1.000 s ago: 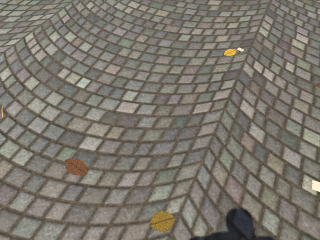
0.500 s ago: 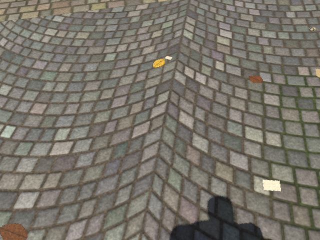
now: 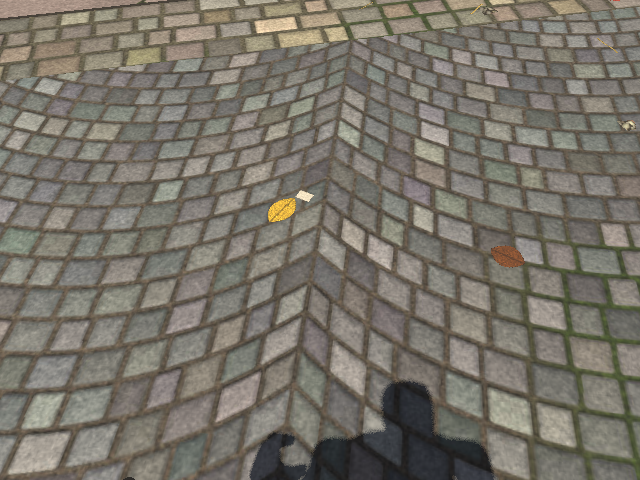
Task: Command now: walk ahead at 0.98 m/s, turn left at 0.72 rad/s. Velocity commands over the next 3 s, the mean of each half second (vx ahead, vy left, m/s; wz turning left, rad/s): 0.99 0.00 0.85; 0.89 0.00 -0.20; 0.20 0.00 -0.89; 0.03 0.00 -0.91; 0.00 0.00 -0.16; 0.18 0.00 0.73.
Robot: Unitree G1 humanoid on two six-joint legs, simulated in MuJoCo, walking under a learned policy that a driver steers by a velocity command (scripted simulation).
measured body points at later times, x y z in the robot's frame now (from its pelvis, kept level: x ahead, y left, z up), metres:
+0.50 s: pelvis +0.45 -0.01 +0.00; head +0.47 +0.00 +0.45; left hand +0.29 +0.25 -0.12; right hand +0.77 -0.16 -0.06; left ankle +0.49 +0.12 -0.65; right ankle +0.40 -0.17 -0.73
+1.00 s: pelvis +0.84 +0.19 +0.00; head +0.88 +0.21 +0.44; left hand +0.90 +0.49 -0.12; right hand +0.92 -0.07 -0.13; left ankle +0.69 +0.20 -0.73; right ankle +1.07 +0.17 -0.68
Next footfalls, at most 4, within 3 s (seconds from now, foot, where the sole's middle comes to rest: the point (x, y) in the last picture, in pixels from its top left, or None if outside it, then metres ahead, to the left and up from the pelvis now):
0.24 right None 0.44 -0.16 -0.77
0.66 left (231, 389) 0.72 0.21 -0.77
1.08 right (224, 252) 1.13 0.25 -0.77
1.72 left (175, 231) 1.21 0.39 -0.77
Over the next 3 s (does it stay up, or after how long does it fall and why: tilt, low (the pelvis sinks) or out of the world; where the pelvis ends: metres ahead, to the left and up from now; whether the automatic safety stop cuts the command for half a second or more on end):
stays up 1.15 0.36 0.02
